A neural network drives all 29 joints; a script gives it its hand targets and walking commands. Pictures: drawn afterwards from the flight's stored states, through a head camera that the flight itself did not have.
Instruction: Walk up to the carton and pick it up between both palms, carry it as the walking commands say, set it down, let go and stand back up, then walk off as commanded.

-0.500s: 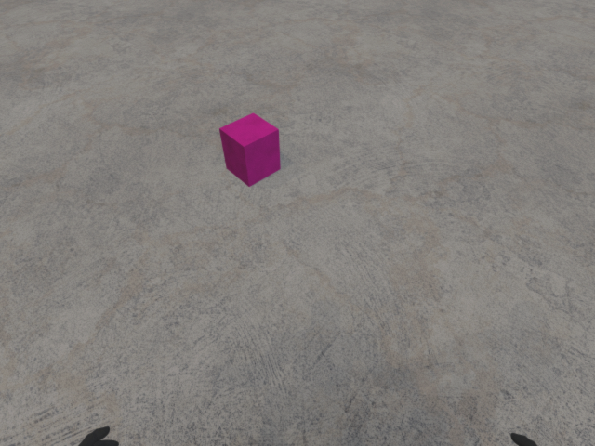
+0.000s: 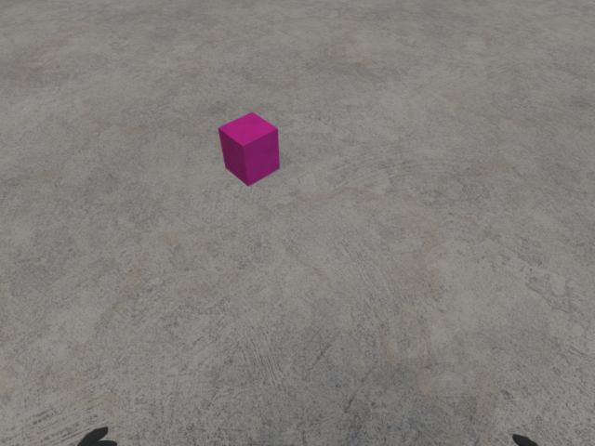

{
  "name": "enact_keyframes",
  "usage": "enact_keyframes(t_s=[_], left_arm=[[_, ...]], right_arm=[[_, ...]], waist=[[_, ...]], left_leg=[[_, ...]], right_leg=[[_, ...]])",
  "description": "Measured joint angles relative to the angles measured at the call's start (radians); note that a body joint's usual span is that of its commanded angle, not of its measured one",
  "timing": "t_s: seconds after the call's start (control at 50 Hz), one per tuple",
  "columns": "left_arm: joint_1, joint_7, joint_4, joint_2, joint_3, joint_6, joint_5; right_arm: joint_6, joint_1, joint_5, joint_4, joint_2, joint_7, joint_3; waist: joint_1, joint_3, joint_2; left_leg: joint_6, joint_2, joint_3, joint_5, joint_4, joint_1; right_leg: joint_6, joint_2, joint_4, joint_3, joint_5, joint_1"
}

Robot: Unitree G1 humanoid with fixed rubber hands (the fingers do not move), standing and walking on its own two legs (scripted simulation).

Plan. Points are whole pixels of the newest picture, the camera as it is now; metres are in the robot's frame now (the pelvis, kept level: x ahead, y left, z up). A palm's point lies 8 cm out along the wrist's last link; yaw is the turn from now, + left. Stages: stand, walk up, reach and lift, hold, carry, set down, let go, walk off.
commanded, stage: stand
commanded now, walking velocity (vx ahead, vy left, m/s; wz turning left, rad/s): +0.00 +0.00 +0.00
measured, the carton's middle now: (250, 149) +1.55 +0.28 -0.66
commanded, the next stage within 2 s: walk up in 0.58 s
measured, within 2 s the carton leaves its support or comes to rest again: neither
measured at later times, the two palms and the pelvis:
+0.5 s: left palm out of the picture +0.10 +0.31 -0.10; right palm out of the picture +0.10 -0.31 -0.10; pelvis +0.01 +0.00 +0.00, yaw +0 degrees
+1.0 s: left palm out of the picture +0.01 +0.29 -0.12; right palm (495, 444) +0.16 -0.26 -0.12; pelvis +0.04 +0.00 +0.00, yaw +4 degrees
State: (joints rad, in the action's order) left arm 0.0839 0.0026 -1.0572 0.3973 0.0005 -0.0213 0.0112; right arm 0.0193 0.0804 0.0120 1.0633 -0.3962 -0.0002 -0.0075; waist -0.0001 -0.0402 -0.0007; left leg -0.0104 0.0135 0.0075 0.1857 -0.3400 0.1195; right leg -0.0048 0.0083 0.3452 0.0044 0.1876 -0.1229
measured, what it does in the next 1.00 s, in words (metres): lifts its left foot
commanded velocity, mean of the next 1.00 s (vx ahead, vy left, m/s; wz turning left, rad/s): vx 0.13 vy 0.01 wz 0.05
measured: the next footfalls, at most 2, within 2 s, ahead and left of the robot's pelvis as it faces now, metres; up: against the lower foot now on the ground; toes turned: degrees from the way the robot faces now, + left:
left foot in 1.16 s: +0.21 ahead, +0.20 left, +0.00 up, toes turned +12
right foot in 1.64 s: +0.51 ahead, -0.08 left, +0.00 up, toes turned -2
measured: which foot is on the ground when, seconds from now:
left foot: down 0.00-0.86, up 0.88-1.00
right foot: down 0.00-1.00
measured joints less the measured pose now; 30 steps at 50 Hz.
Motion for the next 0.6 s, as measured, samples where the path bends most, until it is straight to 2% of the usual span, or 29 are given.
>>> enact_keyframes(t_s=[0.6], left_arm=[[0.003,0.001,0.000,0.001,0.005,0.003,-0.001]], right_arm=[[-0.003,0.002,0.000,0.001,-0.002,-0.002,-0.001]], waist=[[0.000,-0.001,0.000]], left_leg=[[-0.001,0.001,0.000,0.002,0.014,-0.015]], right_leg=[[-0.002,0.001,-0.014,-0.001,0.001,0.015]])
